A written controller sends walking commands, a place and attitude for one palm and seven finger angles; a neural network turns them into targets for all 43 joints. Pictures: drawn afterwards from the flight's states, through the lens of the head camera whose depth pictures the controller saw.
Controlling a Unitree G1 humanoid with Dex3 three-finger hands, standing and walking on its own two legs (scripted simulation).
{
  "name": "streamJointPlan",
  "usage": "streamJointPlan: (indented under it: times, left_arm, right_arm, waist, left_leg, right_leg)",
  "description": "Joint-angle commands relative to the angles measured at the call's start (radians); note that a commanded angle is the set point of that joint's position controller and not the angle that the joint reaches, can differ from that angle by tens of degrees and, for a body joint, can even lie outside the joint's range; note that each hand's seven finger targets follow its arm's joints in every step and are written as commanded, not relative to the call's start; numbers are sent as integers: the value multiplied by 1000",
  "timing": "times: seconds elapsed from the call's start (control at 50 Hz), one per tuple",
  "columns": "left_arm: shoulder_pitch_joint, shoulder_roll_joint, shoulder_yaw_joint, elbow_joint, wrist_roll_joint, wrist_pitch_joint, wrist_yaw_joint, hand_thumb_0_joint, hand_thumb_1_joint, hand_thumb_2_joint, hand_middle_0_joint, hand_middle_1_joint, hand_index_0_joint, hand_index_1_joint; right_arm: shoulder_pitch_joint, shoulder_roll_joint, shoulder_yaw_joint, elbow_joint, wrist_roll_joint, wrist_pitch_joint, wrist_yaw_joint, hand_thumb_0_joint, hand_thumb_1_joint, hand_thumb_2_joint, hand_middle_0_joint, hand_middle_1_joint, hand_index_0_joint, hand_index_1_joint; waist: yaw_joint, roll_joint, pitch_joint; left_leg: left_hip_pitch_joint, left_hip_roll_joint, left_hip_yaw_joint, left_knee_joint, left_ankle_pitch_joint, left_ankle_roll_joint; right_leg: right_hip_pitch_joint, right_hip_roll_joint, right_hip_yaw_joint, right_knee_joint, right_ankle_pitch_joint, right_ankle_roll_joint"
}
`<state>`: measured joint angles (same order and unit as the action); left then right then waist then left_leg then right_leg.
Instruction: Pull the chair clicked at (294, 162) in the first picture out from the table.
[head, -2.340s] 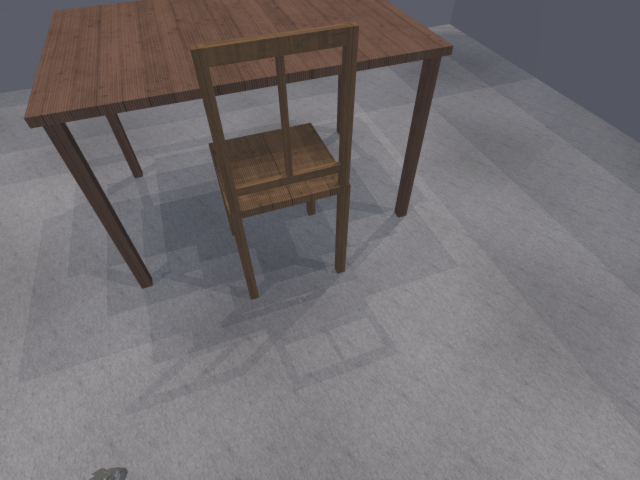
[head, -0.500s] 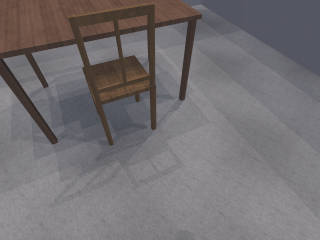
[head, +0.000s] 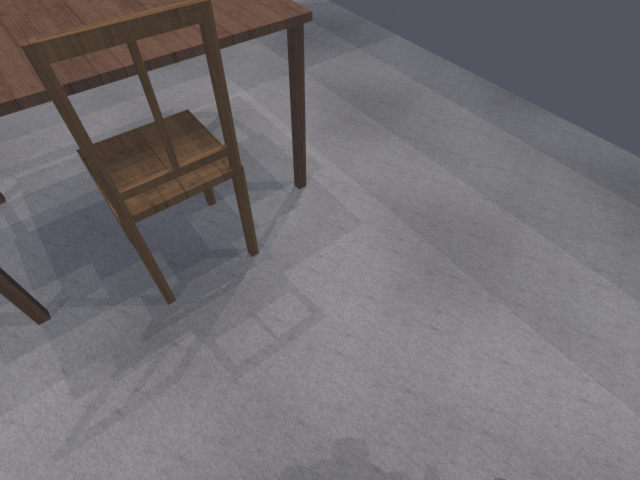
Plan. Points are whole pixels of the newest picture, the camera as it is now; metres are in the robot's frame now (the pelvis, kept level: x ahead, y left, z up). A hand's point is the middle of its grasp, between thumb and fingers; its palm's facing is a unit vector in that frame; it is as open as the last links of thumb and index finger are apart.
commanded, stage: walk to a spot facing it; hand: left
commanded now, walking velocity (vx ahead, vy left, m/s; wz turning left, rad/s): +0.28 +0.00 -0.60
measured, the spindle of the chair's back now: (156, 112) +0.85 +0.49 -0.07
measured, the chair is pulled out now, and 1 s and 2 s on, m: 0.00 0.00 0.00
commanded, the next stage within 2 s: turn to face it in 1.54 s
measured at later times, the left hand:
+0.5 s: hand (280, 374) +0.30 +0.10 -0.18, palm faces -0.42 -0.90 -0.14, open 7.4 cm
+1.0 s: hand (297, 331) +0.38 +0.09 -0.18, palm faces -0.37 -0.91 -0.18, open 7.3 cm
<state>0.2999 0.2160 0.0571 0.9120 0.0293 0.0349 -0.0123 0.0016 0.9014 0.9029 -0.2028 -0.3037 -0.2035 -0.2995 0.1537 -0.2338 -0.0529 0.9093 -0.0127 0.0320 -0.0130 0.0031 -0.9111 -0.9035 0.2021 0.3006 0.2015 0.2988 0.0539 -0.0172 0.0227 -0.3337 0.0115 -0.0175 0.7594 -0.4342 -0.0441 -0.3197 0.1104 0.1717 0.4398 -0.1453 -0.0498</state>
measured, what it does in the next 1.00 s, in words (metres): walks ahead, turning right: left foot, then right foot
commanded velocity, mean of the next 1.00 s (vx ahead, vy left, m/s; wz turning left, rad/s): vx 0.34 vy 0.00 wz -0.41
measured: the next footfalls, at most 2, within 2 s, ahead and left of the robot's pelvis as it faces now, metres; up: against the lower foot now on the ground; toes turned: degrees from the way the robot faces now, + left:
left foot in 0.06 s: +0.01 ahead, +0.13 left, +0.00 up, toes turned -3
right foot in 0.56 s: +0.24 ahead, -0.18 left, +0.00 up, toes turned -28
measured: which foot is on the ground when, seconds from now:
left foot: up 0.00-0.04, down 0.06-0.54, up 0.56-1.00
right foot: down 0.00-0.06, up 0.08-0.54, down 0.56-1.00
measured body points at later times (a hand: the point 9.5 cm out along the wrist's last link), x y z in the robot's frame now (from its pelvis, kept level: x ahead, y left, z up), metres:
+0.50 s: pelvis +0.11 -0.02 -0.02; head +0.16 -0.02 +0.43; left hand +0.32 +0.15 -0.16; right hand -0.08 -0.19 -0.15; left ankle -0.03 +0.14 -0.74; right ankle +0.21 -0.17 -0.71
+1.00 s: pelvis +0.30 -0.09 -0.01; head +0.32 -0.07 +0.44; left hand +0.40 +0.13 -0.17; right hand +0.31 -0.35 -0.13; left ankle +0.42 -0.03 -0.73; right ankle +0.21 -0.16 -0.74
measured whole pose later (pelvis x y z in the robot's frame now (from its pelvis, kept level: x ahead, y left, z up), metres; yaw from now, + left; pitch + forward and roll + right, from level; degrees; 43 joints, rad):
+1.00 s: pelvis +0.30 -0.09 -0.01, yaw -28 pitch -1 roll -2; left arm 0.36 0.21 0.06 1.03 0.03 -0.05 -0.01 0.00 0.91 0.90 -0.20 -0.30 -0.20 -0.30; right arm 0.15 -0.16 -0.04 0.94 -0.03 -0.04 0.02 0.00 -0.91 -0.90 0.20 0.30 0.20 0.30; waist 0.05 -0.01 0.01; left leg -0.40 0.09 0.08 0.62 -0.24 -0.04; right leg -0.12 0.07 -0.02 0.44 -0.32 -0.04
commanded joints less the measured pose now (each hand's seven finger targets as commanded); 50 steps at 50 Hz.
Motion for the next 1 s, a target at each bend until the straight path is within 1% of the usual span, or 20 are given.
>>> streamJointPlan:
  times: [0.0,0.02,0.04,0.06,0.08,0.12,0.16,0.28,0.38,0.42,0.46,0.5,0.52,0.54,0.58,0.66,0.72,0.9,0.94,0.98]
  left_arm:
    - [-52,196,60,-87,-10,-19,9,0,900,900,-200,-300,-200,-300]
    - [-74,147,49,-106,-14,-21,1,0,900,900,-200,-300,-200,-300]
    - [-96,85,41,-134,-19,-29,-13,0,900,900,-200,-300,-200,-300]
    - [-160,122,55,-166,-2,-42,-22,0,900,900,-200,-300,-200,-300]
    - [-168,137,64,-135,11,-40,-28,0,900,900,-200,-300,-200,-300]
    - [-109,101,56,-95,12,-30,-47,0,900,900,-200,-300,-200,-300]
    - [-82,78,46,-78,8,-22,-51,0,900,900,-200,-300,-200,-300]
    - [-227,37,17,-103,5,-15,-59,0,900,900,-200,-300,-200,-300]
    - [-367,11,0,-127,-4,-24,-65,0,900,900,-200,-300,-200,-300]
    - [-340,27,2,-113,-5,-32,-60,0,900,900,-200,-300,-200,-300]
    - [-203,55,16,-71,-4,-41,-49,0,900,900,-200,-300,-200,-300]
    - [74,148,46,16,2,-66,-36,0,900,900,-200,-300,-200,-300]
    - [166,256,67,35,-6,-76,-21,0,900,900,-200,-300,-200,-300]
    - [188,315,77,39,-29,-69,-8,0,900,900,-200,-300,-200,-300]
    - [27,248,61,-5,-27,-62,6,0,900,900,-200,-300,-200,-300]
    - [-111,145,33,-10,-4,-87,20,0,900,900,-200,-300,-200,-300]
    - [-85,125,32,13,-7,-93,13,0,900,900,-200,-300,-200,-300]
    - [71,124,31,70,-6,-105,15,0,900,900,-200,-300,-200,-300]
    - [67,122,33,76,-8,-101,18,0,900,900,-200,-300,-200,-300]
    - [49,87,30,68,-15,-98,12,0,900,900,-200,-300,-200,-300]
  right_arm:
    - [149,-86,-21,-49,8,-63,-15,0,-900,-900,200,300,200,300]
    - [230,-147,-33,-27,4,-72,-27,0,-900,-900,200,300,200,300]
    - [254,-253,-53,-37,-6,-72,-30,0,-900,-900,200,300,200,300]
    - [234,-259,-48,-52,-8,-75,-28,0,-900,-900,200,300,200,300]
    - [194,-181,-29,-49,-14,-78,-18,0,-900,-900,200,300,200,300]
    - [141,-121,-5,-57,-10,-93,-19,0,-900,-900,200,300,200,300]
    - [177,-98,7,-43,-6,-108,-23,0,-900,-900,200,300,200,300]
    - [344,-88,14,37,-6,-125,-30,0,-900,-900,200,300,200,300]
    - [401,-90,13,85,-17,-118,-29,0,-900,-900,200,300,200,300]
    - [397,-108,5,97,-17,-115,-28,0,-900,-900,200,300,200,300]
    - [367,-146,-7,96,-12,-114,-26,0,-900,-900,200,300,200,300]
    - [336,-140,-6,82,2,-108,-14,0,-900,-900,200,300,200,300]
    - [385,-54,6,62,21,-109,-5,0,-900,-900,200,300,200,300]
    - [306,-37,7,13,24,-110,-12,0,-900,-900,200,300,200,300]
    - [242,-57,-6,11,6,-107,-8,0,-900,-900,200,300,200,300]
    - [317,4,-3,70,-16,-59,0,0,-900,-900,200,300,200,300]
    - [277,6,-8,55,-20,-52,12,0,-900,-900,200,300,200,300]
    - [-7,11,-10,-33,-12,-89,34,0,-900,-900,200,300,200,300]
    - [22,0,-14,-20,-11,-96,30,0,-900,-900,200,300,200,300]
    - [200,-63,-29,41,-16,-108,10,0,-900,-900,200,300,200,300]
  waist:
    - [-74,-128,-103]
    - [-117,11,-105]
    - [-137,298,-60]
    - [-134,235,50]
    - [-101,131,101]
    - [-51,143,133]
    - [-38,151,102]
    - [-84,133,137]
    - [-118,164,177]
    - [-97,178,137]
    - [-29,173,35]
    - [99,111,-133]
    - [100,-102,-264]
    - [99,-109,-287]
    - [32,-72,-120]
    - [-99,24,-35]
    - [-95,-76,-9]
    - [-11,-83,36]
    - [-36,-58,41]
    - [-122,53,-22]
  left_leg:
    - [315,-25,23,-377,77,47]
    - [518,116,-117,-500,-35,89]
    - [557,392,-429,-610,-220,156]
    - [391,500,-501,-635,-214,235]
    - [269,413,-396,-640,-188,206]
    - [212,295,-165,-618,16,153]
    - [242,260,-57,-586,205,141]
    - [384,290,56,-534,545,171]
    - [401,292,180,-515,688,157]
    - [408,312,228,-426,931,149]
    - [396,321,263,-256,1146,131]
    - [151,275,284,165,906,66]
    - [-168,137,264,510,5,16]
    - [-317,84,126,744,-175,25]
    - [-316,164,29,718,26,27]
    - [-148,187,49,465,93,7]
    - [-166,169,76,330,180,-7]
    - [-138,89,96,-73,164,8]
    - [8,70,110,-190,197,13]
    - [362,119,48,-322,172,49]
  right_leg:
    - [-114,-158,286,-117,-350,-62]
    - [-318,-71,178,30,-414,-7]
    - [-518,23,-12,329,-421,38]
    - [-546,-86,-89,484,-379,60]
    - [-489,-107,-82,585,-272,68]
    - [-465,-130,-123,710,-128,78]
    - [-470,-138,-140,781,-67,86]
    - [-578,-185,-217,698,-14,85]
    - [-443,-165,-300,393,-22,45]
    - [-302,-127,-325,299,-66,7]
    - [-88,-79,-349,253,-99,-29]
    - [397,-103,-302,130,-13,-73]
    - [656,-418,142,56,-12,-187]
    - [644,-569,438,-77,83,-261]
    - [312,-503,322,-178,-216,-230]
    - [-34,-369,46,-223,-138,-167]
    - [-52,-307,-2,-259,-199,-145]
    - [149,-324,66,-203,-61,-151]
    - [101,-308,51,-148,-58,-125]
    - [-83,-207,-33,124,10,-66]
